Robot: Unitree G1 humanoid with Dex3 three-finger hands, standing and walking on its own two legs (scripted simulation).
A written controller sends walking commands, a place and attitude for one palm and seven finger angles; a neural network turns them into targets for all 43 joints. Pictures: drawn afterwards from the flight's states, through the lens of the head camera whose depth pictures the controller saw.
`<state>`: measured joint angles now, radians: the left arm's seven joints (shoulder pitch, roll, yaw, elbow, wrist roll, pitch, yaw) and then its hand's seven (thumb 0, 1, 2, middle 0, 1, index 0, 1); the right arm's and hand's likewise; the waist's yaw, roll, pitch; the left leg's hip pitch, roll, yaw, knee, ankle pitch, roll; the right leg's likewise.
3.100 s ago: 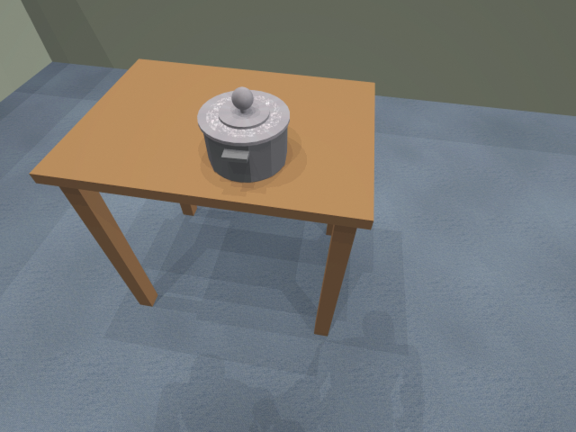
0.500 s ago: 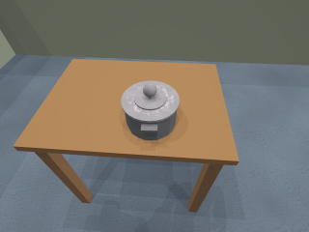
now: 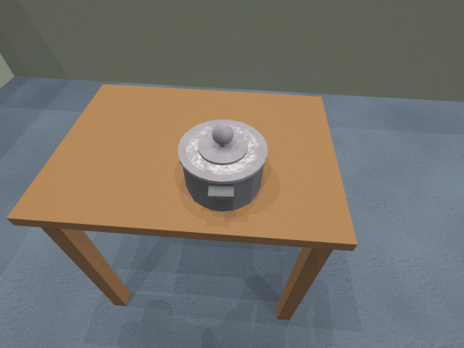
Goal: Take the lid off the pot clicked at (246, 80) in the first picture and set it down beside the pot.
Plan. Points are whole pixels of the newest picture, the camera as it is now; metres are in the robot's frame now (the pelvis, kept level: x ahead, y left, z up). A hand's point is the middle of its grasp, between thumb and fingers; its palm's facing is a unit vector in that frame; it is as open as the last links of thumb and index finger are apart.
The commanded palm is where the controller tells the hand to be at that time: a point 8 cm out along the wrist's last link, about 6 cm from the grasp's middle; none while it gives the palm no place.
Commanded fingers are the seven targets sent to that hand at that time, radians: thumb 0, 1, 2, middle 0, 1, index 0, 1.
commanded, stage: look again from close up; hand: left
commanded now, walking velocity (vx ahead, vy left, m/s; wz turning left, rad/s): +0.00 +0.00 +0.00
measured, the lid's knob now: (222, 134) +0.51 +0.04 +0.09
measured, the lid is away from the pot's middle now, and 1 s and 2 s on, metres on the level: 0.00 0.00 0.00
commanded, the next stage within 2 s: shuffle to correct the standing spot in 0.48 s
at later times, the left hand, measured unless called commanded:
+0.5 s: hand out of the picture +0.00 +0.17 -0.18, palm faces +0.02 -0.98 -0.17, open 7.4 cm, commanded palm none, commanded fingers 0.00 0.90 0.90 -0.20 -0.30 -0.20 -0.30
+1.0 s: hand out of the picture -0.03 +0.16 -0.17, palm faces +0.01 -0.98 -0.18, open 7.4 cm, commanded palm none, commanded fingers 0.00 0.90 0.90 -0.20 -0.30 -0.20 -0.30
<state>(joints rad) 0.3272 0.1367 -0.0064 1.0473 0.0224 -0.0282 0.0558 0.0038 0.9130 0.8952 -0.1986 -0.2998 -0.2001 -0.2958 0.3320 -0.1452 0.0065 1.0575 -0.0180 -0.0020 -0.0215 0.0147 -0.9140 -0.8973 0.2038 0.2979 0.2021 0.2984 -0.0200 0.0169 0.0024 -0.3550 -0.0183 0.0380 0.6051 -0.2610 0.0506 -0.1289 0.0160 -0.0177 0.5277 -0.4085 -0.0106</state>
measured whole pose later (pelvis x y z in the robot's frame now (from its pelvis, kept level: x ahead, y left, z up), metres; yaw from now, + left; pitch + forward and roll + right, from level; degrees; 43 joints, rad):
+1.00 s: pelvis +0.00 -0.02 +0.01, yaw +0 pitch +1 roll -1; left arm 0.36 0.19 0.01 1.02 0.03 0.02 0.03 0.00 0.91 0.90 -0.20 -0.30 -0.20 -0.30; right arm 0.22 -0.15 -0.02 1.06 -0.01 0.01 -0.03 0.01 -0.91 -0.90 0.21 0.30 0.20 0.30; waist 0.01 -0.03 0.04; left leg -0.35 0.01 0.02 0.55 -0.22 0.02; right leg -0.12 0.04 -0.03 0.47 -0.37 -0.03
